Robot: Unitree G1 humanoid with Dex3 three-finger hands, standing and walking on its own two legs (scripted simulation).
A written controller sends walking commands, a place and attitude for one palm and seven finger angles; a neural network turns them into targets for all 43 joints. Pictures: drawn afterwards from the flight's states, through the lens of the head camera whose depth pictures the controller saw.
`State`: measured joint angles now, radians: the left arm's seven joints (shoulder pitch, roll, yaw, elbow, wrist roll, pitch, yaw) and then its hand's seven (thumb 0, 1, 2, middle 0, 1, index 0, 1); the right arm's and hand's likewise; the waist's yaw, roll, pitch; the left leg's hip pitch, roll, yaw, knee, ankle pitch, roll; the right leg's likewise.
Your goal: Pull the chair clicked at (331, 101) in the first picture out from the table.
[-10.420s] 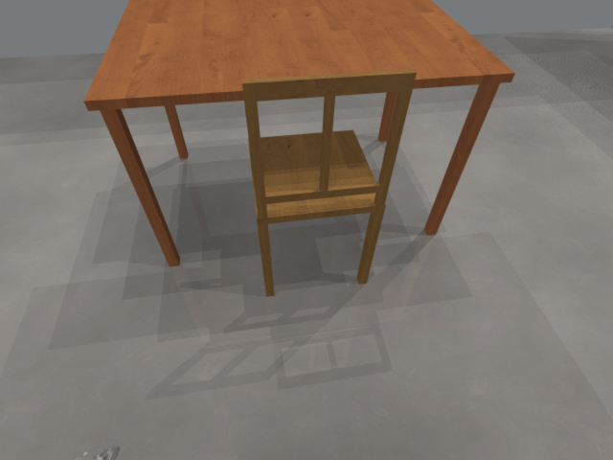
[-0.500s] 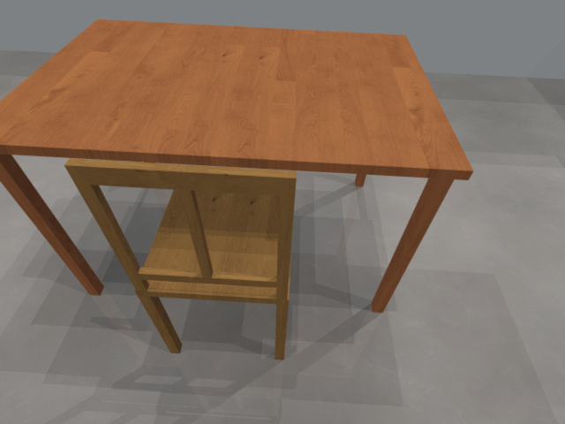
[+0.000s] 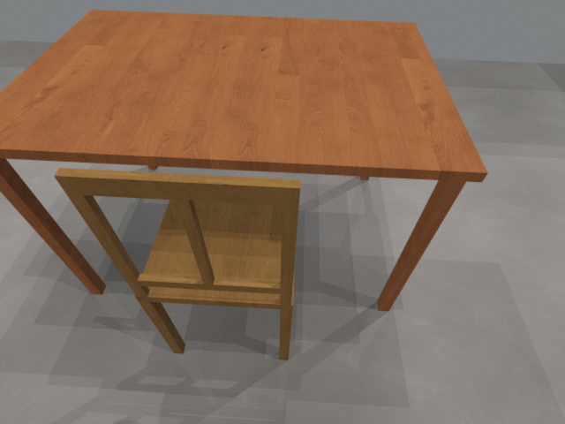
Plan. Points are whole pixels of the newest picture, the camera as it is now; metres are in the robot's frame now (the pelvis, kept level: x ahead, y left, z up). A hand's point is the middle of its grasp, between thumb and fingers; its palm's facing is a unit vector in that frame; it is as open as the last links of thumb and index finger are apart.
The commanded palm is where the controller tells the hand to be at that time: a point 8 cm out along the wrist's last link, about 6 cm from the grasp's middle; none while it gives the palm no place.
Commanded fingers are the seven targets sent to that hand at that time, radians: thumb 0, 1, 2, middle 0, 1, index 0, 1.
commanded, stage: come to a stop and stand still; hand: left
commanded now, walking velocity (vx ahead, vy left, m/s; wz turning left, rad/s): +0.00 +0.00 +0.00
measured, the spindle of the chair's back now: (198, 245) +0.45 +0.20 -0.10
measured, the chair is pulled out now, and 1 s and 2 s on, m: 0.00 0.00 0.00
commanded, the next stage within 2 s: look again from close up in 1.00 s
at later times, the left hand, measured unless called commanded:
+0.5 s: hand out of the picture +0.01 +0.16 -0.17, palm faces +0.04 -0.98 -0.20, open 7.4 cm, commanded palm none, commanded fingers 0.00 0.90 0.90 -0.20 -0.30 -0.20 -0.30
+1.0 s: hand out of the picture -0.10 +0.16 -0.17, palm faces +0.06 -0.99 -0.16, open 7.4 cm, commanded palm none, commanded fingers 0.00 0.90 0.90 -0.20 -0.30 -0.20 -0.30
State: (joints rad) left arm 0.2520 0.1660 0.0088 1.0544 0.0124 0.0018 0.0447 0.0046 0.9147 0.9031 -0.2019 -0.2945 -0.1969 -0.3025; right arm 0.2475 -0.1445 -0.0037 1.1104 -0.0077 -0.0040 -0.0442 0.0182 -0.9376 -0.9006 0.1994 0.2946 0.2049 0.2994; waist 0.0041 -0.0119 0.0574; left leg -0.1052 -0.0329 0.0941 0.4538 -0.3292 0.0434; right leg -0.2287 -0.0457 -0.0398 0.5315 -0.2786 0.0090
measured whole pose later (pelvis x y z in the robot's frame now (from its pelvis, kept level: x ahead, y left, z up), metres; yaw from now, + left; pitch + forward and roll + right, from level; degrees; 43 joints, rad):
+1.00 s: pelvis -0.05 +0.01 +0.00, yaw +0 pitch -1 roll +0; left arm 0.39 0.11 0.00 1.10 0.02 -0.01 0.05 0.00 0.90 0.90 -0.20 -0.29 -0.20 -0.30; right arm 0.33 -0.11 -0.01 1.13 0.00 0.00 -0.02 0.00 -0.91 -0.90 0.20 0.29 0.20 0.30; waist 0.00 -0.01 0.03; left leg -0.20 -0.04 0.09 0.47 -0.25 0.06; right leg -0.28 -0.05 -0.04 0.46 -0.16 0.02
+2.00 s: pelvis -0.02 +0.02 +0.00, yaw -1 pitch -2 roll +0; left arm 0.33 0.10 0.00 1.11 0.01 -0.01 0.05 0.00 0.90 0.90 -0.20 -0.29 -0.20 -0.30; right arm 0.31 -0.11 0.01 1.16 0.00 -0.01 -0.03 0.00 -0.91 -0.90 0.20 0.29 0.20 0.30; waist 0.00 -0.01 0.04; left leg -0.11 -0.05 0.11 0.41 -0.28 0.08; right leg -0.21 -0.05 -0.02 0.43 -0.19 0.04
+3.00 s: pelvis -0.05 -0.02 -0.09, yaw +4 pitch +16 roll -1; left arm 0.39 0.24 0.22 0.05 -0.31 -0.43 -0.35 0.00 -0.04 0.50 -0.11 -0.15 -0.10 -0.16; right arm 0.28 -0.25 -0.03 0.57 0.04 -0.22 -0.04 0.02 -0.90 -0.90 0.20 0.30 0.21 0.30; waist -0.03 0.02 -0.14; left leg -0.90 0.01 0.00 1.17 -0.56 0.02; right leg -0.94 -0.01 -0.12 1.12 -0.47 -0.05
